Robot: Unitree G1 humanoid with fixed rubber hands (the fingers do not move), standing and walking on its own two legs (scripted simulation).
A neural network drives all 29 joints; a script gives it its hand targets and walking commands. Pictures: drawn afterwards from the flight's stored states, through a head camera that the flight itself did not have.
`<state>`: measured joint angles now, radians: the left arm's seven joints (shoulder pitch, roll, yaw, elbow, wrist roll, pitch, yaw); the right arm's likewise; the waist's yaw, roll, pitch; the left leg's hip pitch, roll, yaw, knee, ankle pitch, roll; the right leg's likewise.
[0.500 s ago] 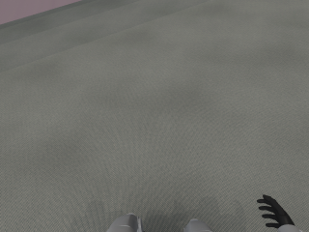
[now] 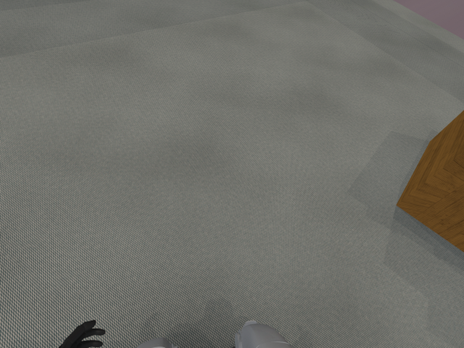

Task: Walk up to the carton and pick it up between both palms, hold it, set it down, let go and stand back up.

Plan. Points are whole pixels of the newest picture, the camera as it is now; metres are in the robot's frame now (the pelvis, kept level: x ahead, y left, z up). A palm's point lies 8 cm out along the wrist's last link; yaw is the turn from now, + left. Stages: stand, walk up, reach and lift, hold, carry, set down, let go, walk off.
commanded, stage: walk up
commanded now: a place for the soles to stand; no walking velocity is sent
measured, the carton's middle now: out of the picture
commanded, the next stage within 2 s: none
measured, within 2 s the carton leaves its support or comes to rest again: neither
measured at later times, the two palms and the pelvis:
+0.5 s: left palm out of the picture +0.10 +0.19 -0.07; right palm out of the picture +0.08 -0.44 -0.13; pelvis +0.01 -0.11 -0.01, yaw -10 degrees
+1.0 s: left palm (225, 267) +0.28 +0.00 -0.12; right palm out of the picture +0.01 -0.57 -0.06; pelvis +0.08 -0.23 +0.00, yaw -19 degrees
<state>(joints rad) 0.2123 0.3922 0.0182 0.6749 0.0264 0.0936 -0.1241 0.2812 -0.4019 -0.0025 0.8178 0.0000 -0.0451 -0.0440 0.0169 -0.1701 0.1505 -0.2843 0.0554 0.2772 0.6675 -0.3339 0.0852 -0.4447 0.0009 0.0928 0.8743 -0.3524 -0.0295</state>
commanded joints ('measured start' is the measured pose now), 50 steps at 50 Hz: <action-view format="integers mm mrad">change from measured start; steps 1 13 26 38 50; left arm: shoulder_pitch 63 237 141 97 33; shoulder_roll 225 259 275 237 248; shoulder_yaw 126 169 164 152 148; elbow -53 27 13 -83 -24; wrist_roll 20 44 27 45 -10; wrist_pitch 0 -29 -67 -31 -31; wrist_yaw -21 2 77 33 -10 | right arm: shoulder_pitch -59 -172 -66 -73 -111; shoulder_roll -338 -338 -246 -285 -400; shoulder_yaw -194 -178 -92 -127 -183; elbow -125 -93 13 -33 -39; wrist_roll -32 -16 17 -14 -29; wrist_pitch -34 -37 10 -22 -37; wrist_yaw -26 4 -9 -62 -6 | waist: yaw -23 84 48 25 -7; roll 330 197 -153 340 459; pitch -121 -296 -260 -331 -89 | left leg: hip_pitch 155 38 -410 364 75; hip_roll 351 364 -4 449 347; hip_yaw -199 -41 -229 -458 -137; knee -439 -58 364 -371 -351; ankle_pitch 26 -45 -89 -100 -169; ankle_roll -31 40 -112 124 77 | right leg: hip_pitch -189 240 597 -213 -67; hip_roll -125 -139 -63 -26 -137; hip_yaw -75 -79 298 77 -73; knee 159 -270 -524 438 -21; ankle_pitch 94 -90 702 -29 -31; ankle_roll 59 -34 150 69 55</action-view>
